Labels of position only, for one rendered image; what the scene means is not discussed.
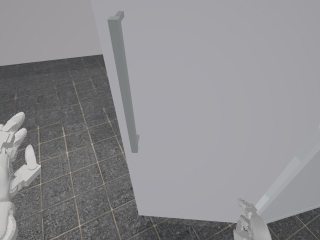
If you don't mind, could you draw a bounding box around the handle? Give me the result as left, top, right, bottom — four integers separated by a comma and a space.
107, 11, 140, 153

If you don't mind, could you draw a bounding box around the fridge door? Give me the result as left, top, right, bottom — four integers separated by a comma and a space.
91, 0, 320, 223

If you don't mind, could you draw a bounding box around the right robot hand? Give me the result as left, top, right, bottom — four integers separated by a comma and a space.
233, 198, 272, 240

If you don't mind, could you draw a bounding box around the left robot forearm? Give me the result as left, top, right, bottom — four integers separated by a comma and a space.
0, 200, 18, 240

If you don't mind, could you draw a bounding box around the left robot hand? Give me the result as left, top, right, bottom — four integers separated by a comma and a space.
0, 112, 41, 202

